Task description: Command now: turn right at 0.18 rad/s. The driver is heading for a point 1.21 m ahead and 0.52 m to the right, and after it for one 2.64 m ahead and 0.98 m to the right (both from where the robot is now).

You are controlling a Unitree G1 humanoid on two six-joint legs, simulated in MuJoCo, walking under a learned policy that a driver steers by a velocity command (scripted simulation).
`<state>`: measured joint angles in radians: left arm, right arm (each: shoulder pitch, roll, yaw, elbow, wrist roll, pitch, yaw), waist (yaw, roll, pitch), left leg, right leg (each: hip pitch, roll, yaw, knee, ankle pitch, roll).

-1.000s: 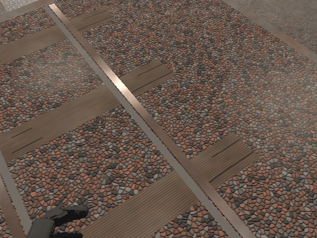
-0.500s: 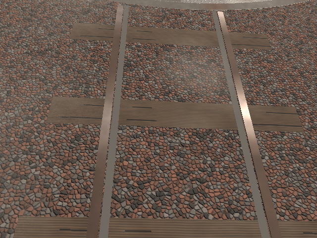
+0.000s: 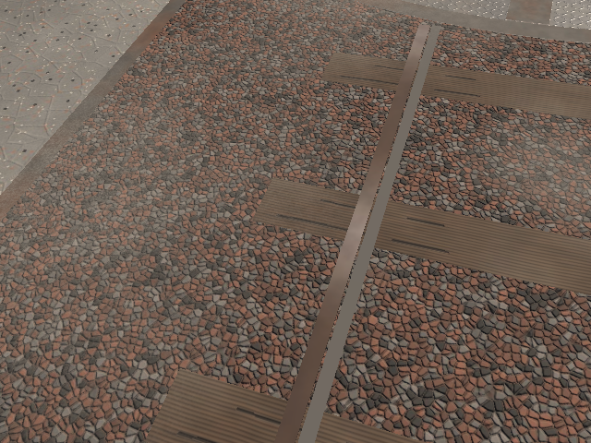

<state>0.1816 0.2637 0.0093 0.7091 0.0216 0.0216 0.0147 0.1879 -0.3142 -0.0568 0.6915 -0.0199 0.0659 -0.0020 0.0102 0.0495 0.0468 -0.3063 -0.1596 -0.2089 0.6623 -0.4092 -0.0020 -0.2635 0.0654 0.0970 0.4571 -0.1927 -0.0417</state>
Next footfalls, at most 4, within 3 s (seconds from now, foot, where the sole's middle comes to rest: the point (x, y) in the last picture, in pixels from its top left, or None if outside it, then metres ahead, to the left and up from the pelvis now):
0.30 left None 0.04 0.10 -0.78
0.78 right None -0.04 -0.08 -0.78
1.28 left None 0.38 -0.28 -0.78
1.70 right None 0.67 -0.66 -0.78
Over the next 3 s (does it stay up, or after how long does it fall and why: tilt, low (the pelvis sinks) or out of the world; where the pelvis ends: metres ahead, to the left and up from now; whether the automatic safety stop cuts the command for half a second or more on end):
stays up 1.36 -0.50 0.00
